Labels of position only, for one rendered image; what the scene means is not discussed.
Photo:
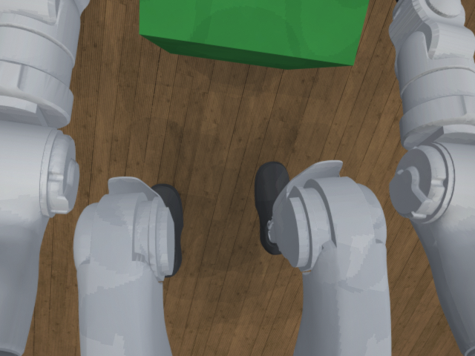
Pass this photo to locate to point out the right robot forearm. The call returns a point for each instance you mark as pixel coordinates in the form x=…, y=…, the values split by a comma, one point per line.
x=436, y=72

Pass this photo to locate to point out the robot right upper arm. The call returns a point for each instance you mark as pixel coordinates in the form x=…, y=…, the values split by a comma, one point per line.
x=434, y=186

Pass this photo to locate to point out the left robot thigh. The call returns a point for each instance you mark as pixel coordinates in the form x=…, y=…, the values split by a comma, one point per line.
x=120, y=298

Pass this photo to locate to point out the left robot forearm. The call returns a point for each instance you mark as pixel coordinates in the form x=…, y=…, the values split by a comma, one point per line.
x=38, y=44

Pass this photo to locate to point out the carton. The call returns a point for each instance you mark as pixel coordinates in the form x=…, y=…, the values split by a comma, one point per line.
x=285, y=34

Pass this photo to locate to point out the robot left upper arm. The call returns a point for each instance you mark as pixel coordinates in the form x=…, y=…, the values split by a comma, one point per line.
x=39, y=177

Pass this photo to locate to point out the robot right shin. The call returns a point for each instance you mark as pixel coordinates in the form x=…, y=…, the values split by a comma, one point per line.
x=329, y=168

